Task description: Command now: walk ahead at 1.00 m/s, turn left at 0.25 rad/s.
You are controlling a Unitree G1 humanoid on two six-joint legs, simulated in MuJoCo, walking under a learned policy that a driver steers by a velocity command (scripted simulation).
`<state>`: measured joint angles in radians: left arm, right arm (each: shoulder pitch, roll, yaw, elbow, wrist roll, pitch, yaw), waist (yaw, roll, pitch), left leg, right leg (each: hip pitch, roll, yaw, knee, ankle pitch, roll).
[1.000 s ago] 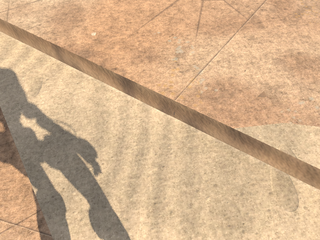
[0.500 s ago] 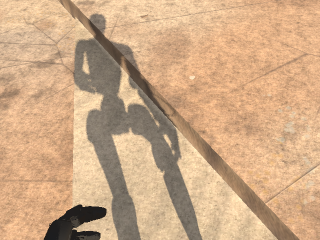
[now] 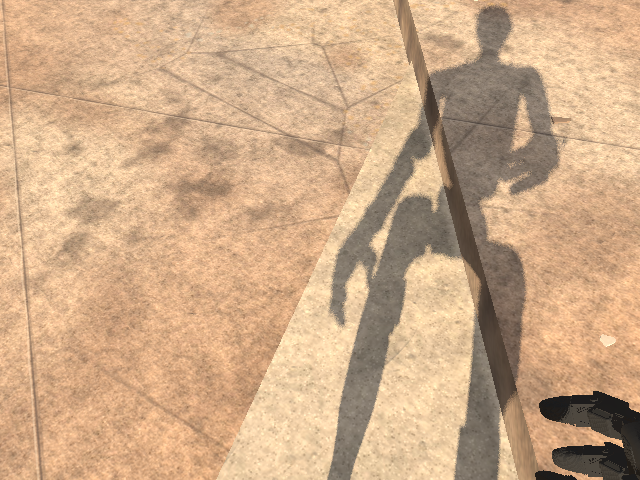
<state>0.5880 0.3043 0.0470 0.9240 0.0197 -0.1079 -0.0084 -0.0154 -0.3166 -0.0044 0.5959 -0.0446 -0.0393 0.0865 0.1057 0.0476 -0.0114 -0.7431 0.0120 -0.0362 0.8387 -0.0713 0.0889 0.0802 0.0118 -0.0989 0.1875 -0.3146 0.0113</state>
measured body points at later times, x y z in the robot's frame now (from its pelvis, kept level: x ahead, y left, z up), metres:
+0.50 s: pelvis +0.46 +0.00 -0.02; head +0.49 +0.00 +0.43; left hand +0.70 +0.21 -0.12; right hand +0.38 -0.25 -0.15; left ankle +0.27 +0.09 -0.73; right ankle +0.67 -0.11 -0.69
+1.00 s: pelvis +0.89 -0.09 -0.02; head +0.91 -0.11 +0.43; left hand +1.11 +0.14 -0.13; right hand +0.94 -0.41 -0.08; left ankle +1.07 -0.06 -0.74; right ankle +0.70 -0.07 -0.70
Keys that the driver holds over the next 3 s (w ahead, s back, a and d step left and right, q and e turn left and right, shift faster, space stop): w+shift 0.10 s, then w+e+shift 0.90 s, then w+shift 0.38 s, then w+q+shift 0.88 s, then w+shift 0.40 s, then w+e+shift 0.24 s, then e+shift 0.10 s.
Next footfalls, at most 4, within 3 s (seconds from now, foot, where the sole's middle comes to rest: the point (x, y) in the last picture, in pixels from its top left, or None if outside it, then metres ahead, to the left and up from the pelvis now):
0.12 left None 0.31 0.09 -0.77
0.56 right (410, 379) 0.72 -0.08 -0.77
0.98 left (413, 249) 1.10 -0.08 -0.77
1.40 right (559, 215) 1.13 -0.43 -0.64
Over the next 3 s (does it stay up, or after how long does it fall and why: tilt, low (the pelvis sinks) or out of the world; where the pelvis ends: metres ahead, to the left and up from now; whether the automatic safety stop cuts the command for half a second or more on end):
stays up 2.33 -0.92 0.11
